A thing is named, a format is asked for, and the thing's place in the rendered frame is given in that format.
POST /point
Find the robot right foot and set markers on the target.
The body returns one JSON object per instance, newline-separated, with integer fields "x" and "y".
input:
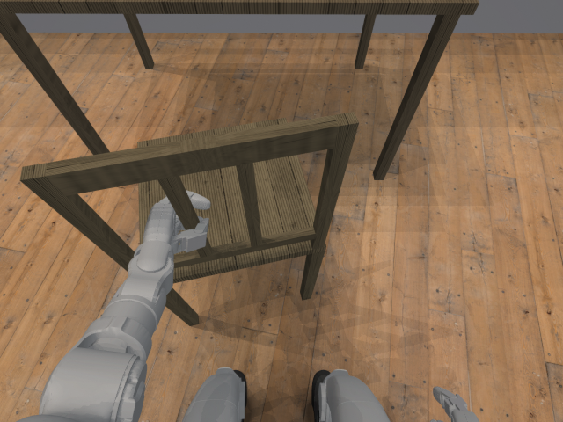
{"x": 317, "y": 379}

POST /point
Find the chair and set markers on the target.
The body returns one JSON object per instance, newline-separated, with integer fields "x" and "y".
{"x": 261, "y": 209}

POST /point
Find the left robot thigh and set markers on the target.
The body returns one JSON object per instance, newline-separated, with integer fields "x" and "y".
{"x": 221, "y": 398}

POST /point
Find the left robot upper arm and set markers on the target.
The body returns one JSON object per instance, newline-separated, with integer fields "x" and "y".
{"x": 95, "y": 386}

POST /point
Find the left robot forearm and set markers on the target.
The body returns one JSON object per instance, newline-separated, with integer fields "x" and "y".
{"x": 133, "y": 314}

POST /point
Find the robot left hand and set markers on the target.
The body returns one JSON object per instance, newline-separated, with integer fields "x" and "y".
{"x": 163, "y": 224}

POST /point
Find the table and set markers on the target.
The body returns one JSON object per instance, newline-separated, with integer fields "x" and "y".
{"x": 447, "y": 14}

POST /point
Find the robot right hand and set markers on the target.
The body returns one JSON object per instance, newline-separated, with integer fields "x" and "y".
{"x": 454, "y": 405}

